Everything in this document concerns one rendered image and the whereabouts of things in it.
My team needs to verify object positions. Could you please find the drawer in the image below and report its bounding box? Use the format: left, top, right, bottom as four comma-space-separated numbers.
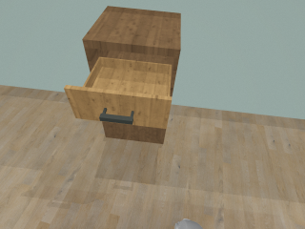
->
64, 56, 173, 129

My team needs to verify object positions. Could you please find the right robot thigh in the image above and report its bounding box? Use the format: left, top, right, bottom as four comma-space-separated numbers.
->
174, 219, 203, 229

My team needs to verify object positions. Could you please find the cabinet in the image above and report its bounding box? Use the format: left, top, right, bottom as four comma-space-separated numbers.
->
82, 6, 181, 144

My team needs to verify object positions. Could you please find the handle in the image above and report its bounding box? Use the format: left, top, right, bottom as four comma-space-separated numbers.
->
99, 108, 134, 125

